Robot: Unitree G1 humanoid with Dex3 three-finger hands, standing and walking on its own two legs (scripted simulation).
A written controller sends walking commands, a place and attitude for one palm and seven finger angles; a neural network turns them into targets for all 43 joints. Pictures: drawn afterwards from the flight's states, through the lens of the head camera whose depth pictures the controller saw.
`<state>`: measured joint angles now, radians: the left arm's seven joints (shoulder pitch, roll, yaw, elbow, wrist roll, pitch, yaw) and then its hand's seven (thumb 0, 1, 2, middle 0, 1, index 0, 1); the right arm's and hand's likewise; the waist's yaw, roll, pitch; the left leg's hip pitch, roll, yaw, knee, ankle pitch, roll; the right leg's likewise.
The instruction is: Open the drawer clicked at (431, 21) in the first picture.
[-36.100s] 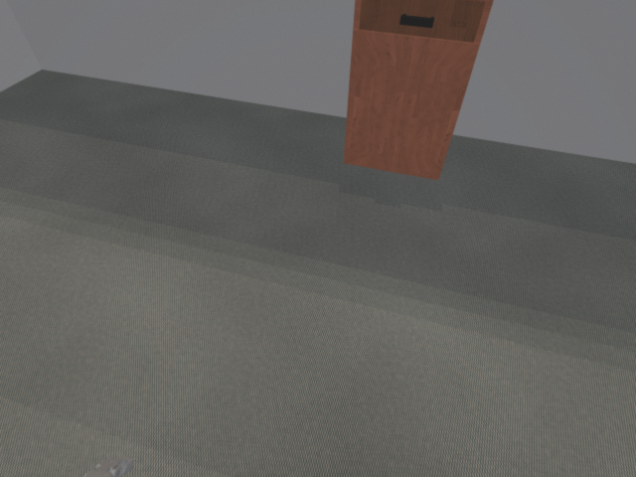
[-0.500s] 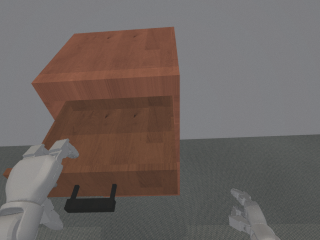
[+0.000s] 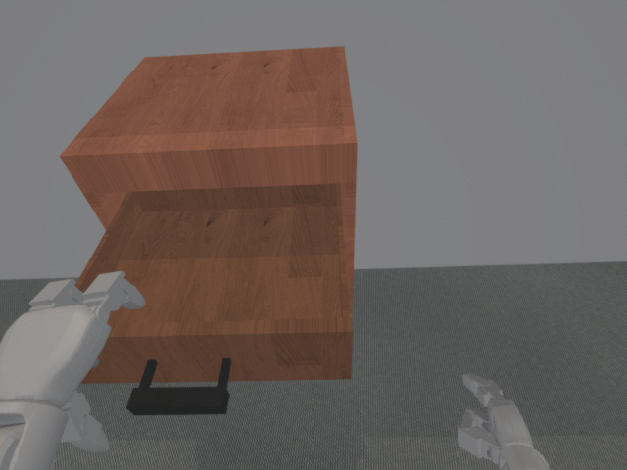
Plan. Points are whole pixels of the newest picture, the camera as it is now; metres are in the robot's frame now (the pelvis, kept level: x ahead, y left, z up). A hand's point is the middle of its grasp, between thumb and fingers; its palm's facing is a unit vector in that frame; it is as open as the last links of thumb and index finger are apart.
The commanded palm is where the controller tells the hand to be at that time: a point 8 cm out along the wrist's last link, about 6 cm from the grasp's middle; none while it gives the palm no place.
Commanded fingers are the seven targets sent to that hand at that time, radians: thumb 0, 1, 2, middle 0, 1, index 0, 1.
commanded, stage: draw the hand back to the body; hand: left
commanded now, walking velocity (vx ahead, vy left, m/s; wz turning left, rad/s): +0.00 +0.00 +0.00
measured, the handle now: (183, 383) +0.22 +0.23 -0.02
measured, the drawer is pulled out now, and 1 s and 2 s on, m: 0.30 0.30 0.30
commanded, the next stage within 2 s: step back with the hand held close in 1.04 s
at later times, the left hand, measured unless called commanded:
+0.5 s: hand (128, 317) +0.20 +0.22 +0.16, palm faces +0.36 -0.84 -0.40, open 11.6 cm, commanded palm +0.14 +0.27 +0.18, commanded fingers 0.00 0.34 0.66 -0.24 -0.66 -0.24 -0.66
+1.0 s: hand (136, 338) +0.19 +0.21 +0.16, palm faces +0.39 -0.83 -0.39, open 7.7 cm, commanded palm +0.14 +0.25 +0.18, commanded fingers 0.00 0.90 0.90 -0.20 -0.30 -0.20 -0.30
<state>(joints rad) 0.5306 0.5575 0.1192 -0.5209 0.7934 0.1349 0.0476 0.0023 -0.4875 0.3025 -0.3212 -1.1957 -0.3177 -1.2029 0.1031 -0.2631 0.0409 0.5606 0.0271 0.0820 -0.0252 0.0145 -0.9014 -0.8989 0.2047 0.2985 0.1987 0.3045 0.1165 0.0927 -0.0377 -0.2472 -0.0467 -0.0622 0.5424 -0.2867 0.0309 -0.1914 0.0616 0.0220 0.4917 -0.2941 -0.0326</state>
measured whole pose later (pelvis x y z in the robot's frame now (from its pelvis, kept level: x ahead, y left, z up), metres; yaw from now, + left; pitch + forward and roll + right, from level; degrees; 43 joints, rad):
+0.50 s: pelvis +0.02 -0.01 +0.01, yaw +1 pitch -2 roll +0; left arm 0.53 0.34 0.27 -0.51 -0.06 -0.08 0.10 0.00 0.01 0.52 -0.27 -0.87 -0.27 -0.88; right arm 0.18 -0.20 0.04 0.63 0.00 -0.11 -0.05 0.01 -0.90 -0.90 0.21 0.30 0.20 0.30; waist 0.04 0.05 0.00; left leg -0.14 -0.05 -0.08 0.45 -0.27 0.02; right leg -0.09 0.06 0.01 0.41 -0.28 -0.05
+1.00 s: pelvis +0.01 -0.03 +0.01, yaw +2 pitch -3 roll +0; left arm 0.55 0.32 0.26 -0.46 -0.08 -0.07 0.10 0.01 0.81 0.86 -0.22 -0.35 -0.21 -0.36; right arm 0.16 -0.21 0.02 0.63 0.01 -0.08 -0.08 0.01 -0.90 -0.90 0.21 0.30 0.20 0.30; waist 0.05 0.07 -0.01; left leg -0.13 -0.03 -0.10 0.43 -0.25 -0.01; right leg -0.07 0.08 -0.01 0.38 -0.27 -0.07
